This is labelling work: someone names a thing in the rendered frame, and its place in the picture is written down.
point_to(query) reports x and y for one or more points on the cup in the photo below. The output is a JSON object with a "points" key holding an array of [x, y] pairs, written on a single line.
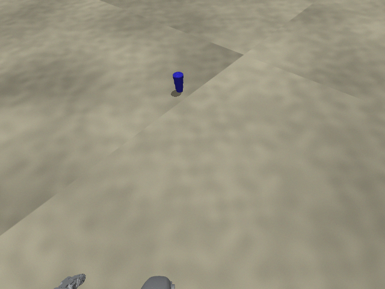
{"points": [[178, 81]]}

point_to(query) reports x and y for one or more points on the left robot hand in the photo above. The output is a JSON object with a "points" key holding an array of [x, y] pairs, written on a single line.
{"points": [[72, 282]]}

